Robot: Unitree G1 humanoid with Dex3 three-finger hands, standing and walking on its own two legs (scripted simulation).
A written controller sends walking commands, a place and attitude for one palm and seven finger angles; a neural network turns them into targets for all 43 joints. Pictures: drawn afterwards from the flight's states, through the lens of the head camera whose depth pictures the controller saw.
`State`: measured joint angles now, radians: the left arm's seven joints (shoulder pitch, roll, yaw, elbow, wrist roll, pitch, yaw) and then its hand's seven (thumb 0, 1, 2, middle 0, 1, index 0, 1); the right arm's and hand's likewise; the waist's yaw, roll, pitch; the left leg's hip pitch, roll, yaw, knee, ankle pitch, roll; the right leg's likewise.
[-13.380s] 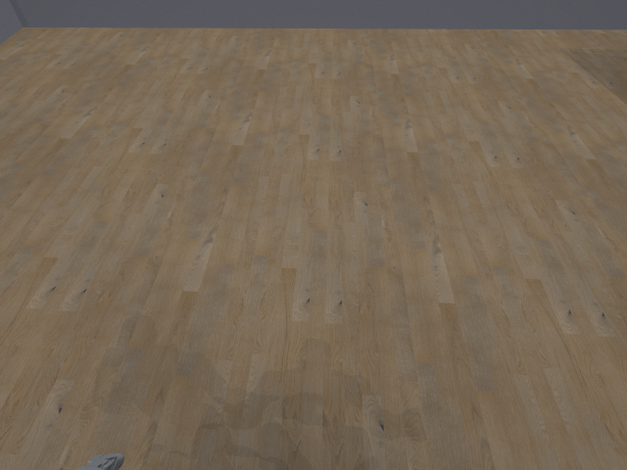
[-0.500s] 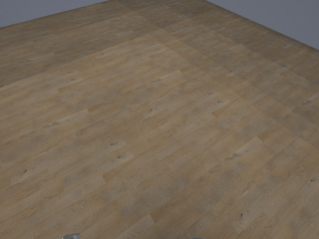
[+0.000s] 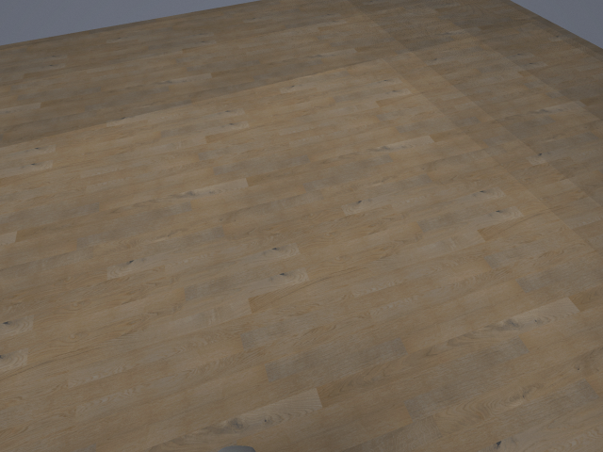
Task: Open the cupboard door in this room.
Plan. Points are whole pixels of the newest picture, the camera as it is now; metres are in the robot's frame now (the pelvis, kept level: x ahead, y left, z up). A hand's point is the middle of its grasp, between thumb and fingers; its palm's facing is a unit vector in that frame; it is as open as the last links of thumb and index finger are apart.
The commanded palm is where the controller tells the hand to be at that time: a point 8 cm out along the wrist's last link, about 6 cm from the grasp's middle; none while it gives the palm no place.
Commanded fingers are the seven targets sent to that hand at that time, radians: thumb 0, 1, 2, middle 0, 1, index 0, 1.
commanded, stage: turn or walk to find it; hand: left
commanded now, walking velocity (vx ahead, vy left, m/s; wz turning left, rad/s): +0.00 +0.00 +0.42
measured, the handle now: out of the picture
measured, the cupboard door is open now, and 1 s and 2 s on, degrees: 0 0 0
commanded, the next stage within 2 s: none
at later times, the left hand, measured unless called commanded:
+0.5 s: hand out of the picture +0.04 +0.22 -0.15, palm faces +0.21 -0.94 -0.27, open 7.4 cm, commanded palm none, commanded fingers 0.00 0.90 0.90 -0.20 -0.30 -0.20 -0.30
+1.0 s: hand out of the picture -0.12 +0.20 -0.18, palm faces +0.47 -0.85 -0.24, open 7.4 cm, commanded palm none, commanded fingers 0.00 0.90 0.90 -0.20 -0.30 -0.20 -0.30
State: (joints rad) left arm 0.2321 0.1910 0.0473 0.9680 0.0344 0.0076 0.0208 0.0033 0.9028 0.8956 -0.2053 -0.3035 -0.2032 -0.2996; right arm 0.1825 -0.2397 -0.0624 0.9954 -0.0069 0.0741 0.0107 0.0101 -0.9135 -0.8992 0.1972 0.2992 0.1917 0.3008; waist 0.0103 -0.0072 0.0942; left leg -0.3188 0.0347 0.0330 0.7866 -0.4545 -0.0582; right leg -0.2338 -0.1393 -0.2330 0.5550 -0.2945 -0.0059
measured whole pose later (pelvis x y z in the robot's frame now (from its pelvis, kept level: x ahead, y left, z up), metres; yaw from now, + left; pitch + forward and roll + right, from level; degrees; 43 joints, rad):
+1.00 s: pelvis -0.06 +0.00 -0.01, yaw +26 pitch +0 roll +0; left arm 0.25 0.22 0.06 0.98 0.02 0.03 0.02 0.00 0.90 0.90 -0.21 -0.30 -0.20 -0.30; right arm 0.16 -0.23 -0.06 0.98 -0.01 0.04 0.01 0.01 -0.91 -0.90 0.20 0.30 0.19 0.30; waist 0.02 -0.04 0.08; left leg -0.23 0.02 0.06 0.57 -0.32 -0.02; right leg -0.30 -0.17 -0.25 0.66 -0.33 0.03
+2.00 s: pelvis -0.10 -0.05 -0.01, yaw +51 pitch -1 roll +0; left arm 0.27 0.24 0.07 1.00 0.02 0.03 0.02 0.00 0.91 0.90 -0.20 -0.30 -0.20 -0.30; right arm 0.14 -0.23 -0.05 0.97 -0.01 0.04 0.01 0.01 -0.91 -0.90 0.20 0.30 0.19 0.30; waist 0.03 -0.03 0.08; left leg -0.23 0.02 0.07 0.57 -0.32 0.00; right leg -0.31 -0.17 -0.27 0.67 -0.35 0.02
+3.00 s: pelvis -0.13 -0.09 +0.00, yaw +75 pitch -1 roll +0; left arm 0.23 0.26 0.08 1.01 0.02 0.07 0.02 0.01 0.91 0.90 -0.20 -0.30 -0.20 -0.30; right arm 0.16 -0.19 -0.04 0.96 -0.02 0.02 0.00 0.01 -0.91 -0.90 0.20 0.30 0.19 0.30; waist 0.02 -0.05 0.08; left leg -0.22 0.01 0.04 0.54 -0.31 0.02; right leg -0.44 -0.11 -0.09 1.03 -0.46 0.07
